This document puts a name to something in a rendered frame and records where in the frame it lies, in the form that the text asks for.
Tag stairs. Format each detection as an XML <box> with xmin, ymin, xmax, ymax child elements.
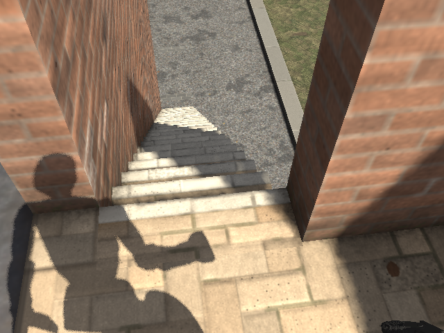
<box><xmin>112</xmin><ymin>106</ymin><xmax>272</xmax><ymax>206</ymax></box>

